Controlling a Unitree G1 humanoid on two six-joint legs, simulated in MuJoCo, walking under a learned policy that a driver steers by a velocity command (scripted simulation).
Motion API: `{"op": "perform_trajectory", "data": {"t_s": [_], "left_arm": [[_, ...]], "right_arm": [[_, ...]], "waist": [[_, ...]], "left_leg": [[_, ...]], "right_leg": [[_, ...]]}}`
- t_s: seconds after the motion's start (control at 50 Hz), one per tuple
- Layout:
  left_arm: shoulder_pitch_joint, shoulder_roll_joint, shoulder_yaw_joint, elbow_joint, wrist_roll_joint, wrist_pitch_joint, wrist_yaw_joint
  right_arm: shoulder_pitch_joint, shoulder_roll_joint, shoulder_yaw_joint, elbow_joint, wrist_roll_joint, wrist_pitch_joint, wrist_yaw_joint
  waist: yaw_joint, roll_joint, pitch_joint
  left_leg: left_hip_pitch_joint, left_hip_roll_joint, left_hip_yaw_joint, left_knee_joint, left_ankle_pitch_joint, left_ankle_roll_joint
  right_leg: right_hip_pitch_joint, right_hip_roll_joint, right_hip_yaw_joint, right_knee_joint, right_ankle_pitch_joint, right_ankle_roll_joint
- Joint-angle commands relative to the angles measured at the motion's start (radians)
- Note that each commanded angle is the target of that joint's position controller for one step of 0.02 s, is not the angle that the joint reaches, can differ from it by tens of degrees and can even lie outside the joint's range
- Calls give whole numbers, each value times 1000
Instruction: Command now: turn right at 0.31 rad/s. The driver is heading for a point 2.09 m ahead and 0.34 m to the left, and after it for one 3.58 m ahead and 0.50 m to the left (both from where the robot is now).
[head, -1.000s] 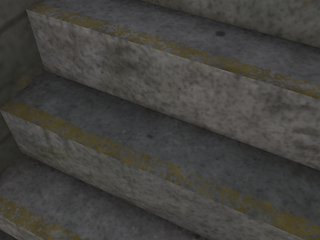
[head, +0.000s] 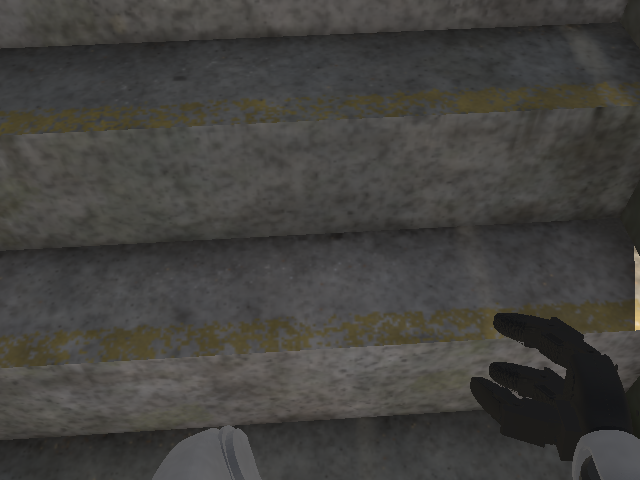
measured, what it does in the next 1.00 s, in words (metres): walks backwards: left foot, then right foot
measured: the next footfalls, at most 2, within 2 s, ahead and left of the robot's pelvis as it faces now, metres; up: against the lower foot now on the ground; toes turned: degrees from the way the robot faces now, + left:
left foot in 0.20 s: -0.14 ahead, +0.22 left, +0.00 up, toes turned -3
right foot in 0.44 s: -0.15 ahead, -0.05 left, +0.00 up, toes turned -5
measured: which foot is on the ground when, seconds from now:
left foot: up 0.00-0.18, down 0.20-0.48, up 0.50-0.74, down 0.76-1.00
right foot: down 0.00-0.22, up 0.24-0.42, down 0.44-0.74, up 0.76-1.00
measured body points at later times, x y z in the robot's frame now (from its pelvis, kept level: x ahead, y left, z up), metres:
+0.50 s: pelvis -0.18 +0.07 -0.03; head -0.18 +0.06 +0.42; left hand +0.00 +0.29 -0.13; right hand -0.14 -0.16 -0.17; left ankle -0.18 +0.22 -0.74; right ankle -0.19 -0.05 -0.75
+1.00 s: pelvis -0.14 +0.09 +0.00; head -0.12 +0.11 +0.45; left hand +0.12 +0.29 -0.08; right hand -0.18 -0.16 -0.12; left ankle -0.20 +0.20 -0.75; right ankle -0.03 -0.10 -0.66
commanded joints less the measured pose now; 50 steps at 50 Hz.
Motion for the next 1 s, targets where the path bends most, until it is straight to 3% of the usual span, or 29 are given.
{"op": "perform_trajectory", "data": {"t_s": [0.02,0.04,0.06,0.08,0.1,0.14,0.16,0.2,0.22,0.24,0.26,0.28,0.32,0.36,0.44,0.46,0.48,0.5,0.52,0.56,0.64,0.72,0.74,0.76,0.78,0.8,0.82,0.9,1.0], "left_arm": [[-356,210,-8,-188,-10,-83,-42],[-348,367,48,-186,-75,-69,5],[-413,275,35,-196,-99,-81,62],[-425,113,-18,-190,-58,-79,99],[-407,64,-31,-204,-33,-86,113],[-351,95,13,-188,-28,-90,102],[-286,96,23,-151,-27,-89,93],[-164,-42,-2,-100,-33,-81,82],[-91,-112,-6,-120,-33,-98,69],[-97,-99,7,-124,-36,-111,59],[-355,17,32,-211,-59,-138,44],[-472,62,56,-243,-102,-134,52],[-377,15,45,-183,-59,-80,55],[-233,-31,45,-103,-14,-63,38],[-303,-107,18,-77,-30,-98,4],[-303,-43,23,-90,-26,-105,3],[-265,49,39,-96,-27,-103,7],[-162,85,65,-59,-51,-93,-1],[-109,95,68,-59,-44,-98,-6],[-155,128,77,-50,-31,-132,17],[-297,74,72,-69,-62,-163,27],[-292,41,65,-65,-59,-146,24],[-300,8,57,-79,-51,-143,22],[-322,-75,34,-96,-62,-150,15],[-361,-56,37,-151,-69,-173,9],[-426,10,48,-184,-88,-198,9],[-419,49,59,-178,-96,-204,6],[-366,20,64,-106,-24,-200,-1],[-523,-51,36,-162,-47,-208,-18]], "right_arm": [[115,-34,-18,-26,18,11,28],[281,-65,-19,-15,-57,-21,26],[150,-142,-28,-44,-106,-22,24],[70,-220,-69,-1,-99,-12,7],[75,-200,-72,17,-99,-6,5],[57,-168,-57,44,-103,-2,32],[101,-138,-48,84,-78,-2,52],[307,-96,-34,249,-74,-14,107],[320,-119,-17,303,-90,-39,126],[417,-86,2,315,-71,-40,138],[476,-171,-28,301,-102,-82,147],[285,-240,-46,266,-116,-105,115],[50,-194,-25,215,-114,-109,47],[89,-149,-15,262,-100,-100,37],[379,-101,4,382,-85,-92,40],[418,-114,-1,383,-84,-100,35],[492,-118,-6,364,-103,-114,44],[439,-141,-13,338,-92,-123,46],[323,-181,-30,320,-74,-127,42],[243,-171,-44,294,-47,-119,44],[358,-132,-48,351,-71,-143,63],[435,-116,-51,404,-76,-154,68],[510,-123,-51,440,-84,-150,69],[606,-165,-52,457,-78,-154,68],[577,-297,-76,415,-79,-161,75],[548,-343,-95,403,-93,-177,73],[453,-305,-83,389,-84,-189,66],[396,-227,-56,401,-74,-203,75],[464,-222,-50,433,-70,-197,71]], "waist": [[-159,224,-33],[-226,168,-24],[-158,84,42],[-108,235,26],[-93,220,-48],[-69,100,-79],[-60,32,-92],[-44,44,-3],[64,274,88],[57,445,26],[-112,425,98],[-45,349,202],[48,290,148],[67,227,62],[-55,160,-21],[-90,144,-35],[-156,-15,-141],[-75,-170,-199],[-6,-157,-88],[-36,-140,53],[-137,-25,-85],[-161,43,-77],[-165,100,-53],[-178,271,-66],[-157,369,10],[-160,364,48],[-108,309,106],[-67,155,6],[-119,184,-12]], "left_leg": [[89,-234,-607,679,211,-30],[174,-151,-692,289,441,-88],[256,-98,-709,133,673,-142],[227,-124,-689,39,750,-174],[219,-108,-655,-120,715,-183],[451,-52,-562,-708,420,-177],[698,-88,-476,-909,163,-143],[895,-220,-327,-1317,26,-45],[810,-120,-562,-1203,436,27],[883,39,-850,-1298,752,182],[646,222,-1265,-1630,491,381],[577,235,-1266,-1660,343,361],[464,148,-956,-1607,285,214],[379,-18,-694,-1576,93,106],[692,-105,-560,-1390,219,67],[711,-114,-572,-1332,239,49],[661,-162,-521,-1222,172,26],[620,-238,-399,-1091,95,-15],[558,-241,-428,-984,87,-16],[486,-187,-533,-751,37,18],[732,-182,-493,-924,236,58],[956,-247,-387,-1384,303,59],[1059,-234,-414,-1415,273,62],[1192,-35,-689,-1510,132,101],[1180,196,-1112,-1684,-153,245],[1074,301,-1365,-1816,-376,352],[1066,269,-1274,-1801,-288,316],[953,22,-748,-1727,369,177],[888,-69,-545,-1698,666,144]], "right_leg": [[-422,-184,342,-126,416,-46],[-449,-255,435,-310,-245,-53],[-523,-308,672,-355,-552,-74],[-381,-270,656,-229,-457,-61],[-224,-260,650,-154,-383,-87],[-172,-169,552,-116,-383,-37],[-276,-124,465,-131,-414,-13],[-356,-2,314,46,-485,18],[-493,151,133,420,-490,106],[-732,154,102,528,-536,192],[-667,99,257,626,-482,197],[-668,84,325,699,-391,195],[-450,66,298,703,-222,209],[-165,87,168,563,-62,216],[-32,148,62,-49,-63,214],[-3,103,163,-107,52,179],[115,17,261,-54,214,99],[53,-64,420,-197,-364,-30],[-23,-135,608,-367,-680,-92],[-166,-211,752,-477,-671,-108],[-231,-59,422,-420,-250,60],[-270,17,310,-247,-313,50],[-389,56,272,-112,-306,72],[-590,102,198,202,-283,115],[-860,118,157,369,-263,134],[-904,58,247,500,-236,125],[-955,18,270,567,-119,125],[-727,13,174,551,183,156],[-461,84,81,148,340,179]]}}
